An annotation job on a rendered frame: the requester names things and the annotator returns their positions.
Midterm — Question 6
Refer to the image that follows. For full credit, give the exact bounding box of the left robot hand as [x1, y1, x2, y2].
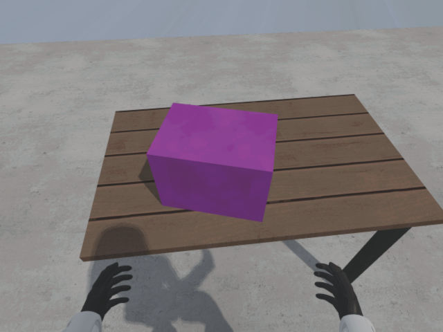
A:
[81, 262, 133, 321]

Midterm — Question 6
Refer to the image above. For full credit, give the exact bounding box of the left robot forearm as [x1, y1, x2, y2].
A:
[62, 311, 102, 332]

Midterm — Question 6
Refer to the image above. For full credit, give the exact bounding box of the right robot forearm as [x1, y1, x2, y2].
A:
[339, 314, 376, 332]

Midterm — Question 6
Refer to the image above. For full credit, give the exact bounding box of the right robot hand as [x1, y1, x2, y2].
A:
[314, 262, 363, 320]

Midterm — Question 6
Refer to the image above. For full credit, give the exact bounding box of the table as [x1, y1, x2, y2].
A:
[80, 94, 443, 283]

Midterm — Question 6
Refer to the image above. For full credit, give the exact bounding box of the carton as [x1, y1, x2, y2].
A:
[146, 103, 278, 222]

